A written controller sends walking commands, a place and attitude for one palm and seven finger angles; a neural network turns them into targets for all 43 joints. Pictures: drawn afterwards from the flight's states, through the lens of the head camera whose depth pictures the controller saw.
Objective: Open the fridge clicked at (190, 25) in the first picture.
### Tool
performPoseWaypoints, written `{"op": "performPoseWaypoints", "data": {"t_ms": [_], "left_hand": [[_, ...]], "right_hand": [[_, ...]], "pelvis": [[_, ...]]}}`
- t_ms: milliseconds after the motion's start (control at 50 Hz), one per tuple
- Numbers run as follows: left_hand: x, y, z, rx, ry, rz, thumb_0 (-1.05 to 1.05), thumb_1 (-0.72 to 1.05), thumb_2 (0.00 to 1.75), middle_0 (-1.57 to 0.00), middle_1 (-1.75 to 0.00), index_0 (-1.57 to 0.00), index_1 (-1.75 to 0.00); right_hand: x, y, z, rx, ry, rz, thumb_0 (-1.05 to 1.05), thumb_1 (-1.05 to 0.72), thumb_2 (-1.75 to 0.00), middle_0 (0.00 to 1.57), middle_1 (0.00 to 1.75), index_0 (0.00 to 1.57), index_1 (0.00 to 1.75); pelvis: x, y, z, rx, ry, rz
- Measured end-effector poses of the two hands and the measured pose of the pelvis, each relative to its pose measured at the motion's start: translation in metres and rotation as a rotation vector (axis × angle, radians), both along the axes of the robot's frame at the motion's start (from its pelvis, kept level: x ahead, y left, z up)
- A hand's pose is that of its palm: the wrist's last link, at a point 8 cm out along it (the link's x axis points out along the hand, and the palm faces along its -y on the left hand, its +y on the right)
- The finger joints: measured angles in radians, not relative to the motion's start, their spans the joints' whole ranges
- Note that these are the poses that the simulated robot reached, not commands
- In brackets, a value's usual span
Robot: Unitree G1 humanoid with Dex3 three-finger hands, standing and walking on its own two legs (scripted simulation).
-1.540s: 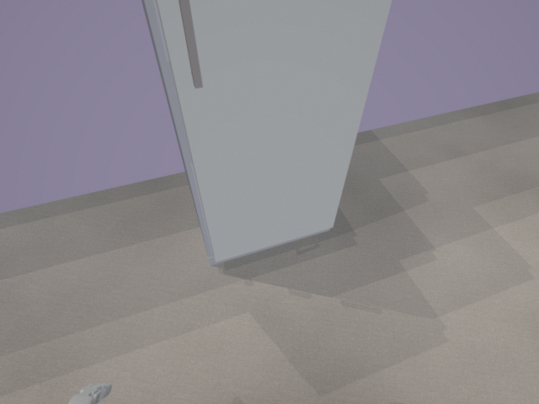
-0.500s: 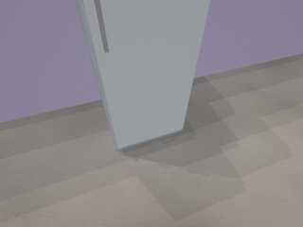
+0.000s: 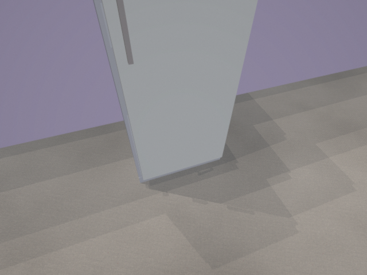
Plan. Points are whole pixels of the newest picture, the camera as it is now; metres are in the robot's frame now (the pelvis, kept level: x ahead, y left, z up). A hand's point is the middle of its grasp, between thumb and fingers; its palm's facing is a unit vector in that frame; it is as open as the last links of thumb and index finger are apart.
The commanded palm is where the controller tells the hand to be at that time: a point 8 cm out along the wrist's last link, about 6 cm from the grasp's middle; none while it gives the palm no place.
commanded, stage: turn to face it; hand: left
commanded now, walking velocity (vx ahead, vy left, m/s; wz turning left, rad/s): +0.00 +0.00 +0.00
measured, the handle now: (121, 17) +0.74 +0.23 +0.23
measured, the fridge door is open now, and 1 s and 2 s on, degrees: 0 0 0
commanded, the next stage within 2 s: take the last steps up to it in 0.86 s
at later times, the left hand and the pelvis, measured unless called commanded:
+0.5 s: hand out of the picture +0.02 +0.24 -0.20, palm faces +0.15 -0.96 -0.23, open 7.4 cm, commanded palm none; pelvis -0.02 +0.03 -0.02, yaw +11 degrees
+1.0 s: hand out of the picture -0.04 +0.24 -0.17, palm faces +0.32 -0.92 -0.24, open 7.4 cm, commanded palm none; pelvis -0.04 +0.03 +0.00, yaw +18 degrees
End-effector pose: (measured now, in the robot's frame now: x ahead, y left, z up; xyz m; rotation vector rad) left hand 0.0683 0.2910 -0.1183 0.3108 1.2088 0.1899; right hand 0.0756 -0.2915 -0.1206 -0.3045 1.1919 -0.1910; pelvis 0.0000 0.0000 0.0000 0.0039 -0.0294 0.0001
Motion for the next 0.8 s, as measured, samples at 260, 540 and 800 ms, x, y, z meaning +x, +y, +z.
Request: {"op": "performPoseWaypoints", "data": {"t_ms": [260,540,800], "left_hand": [[-0.002,-0.002,-0.002,0.003,-0.013,0.036,0.0,0.9,0.9,-0.2,-0.3,-0.2,-0.3],[-0.08,0.003,-0.054,-0.125,0.03,0.221,0.0,0.9,0.9,-0.2,-0.3,-0.2,-0.3],[-0.128,0.019,-0.031,-0.132,0.075,0.334,0.01,0.9,0.9,-0.2,-0.3,-0.2,-0.3]], "right_hand": [[0.002,0.007,-0.006,0.01,0.018,0.02,0.01,-0.91,-0.9,0.2,0.3,0.2,0.29],[-0.015,0.081,-0.026,0.044,0.096,0.118,0.01,-0.91,-0.9,0.2,0.3,0.2,0.29],[-0.032,0.121,-0.006,0.069,0.108,0.153,0.01,-0.91,-0.9,0.21,0.3,0.2,0.3]], "pelvis": [[-0.003,0.0,-0.003,0.0,0.009,0.034],[-0.024,0.037,-0.027,-0.015,-0.001,0.198],[-0.036,0.054,-0.001,-0.042,0.028,0.259]]}}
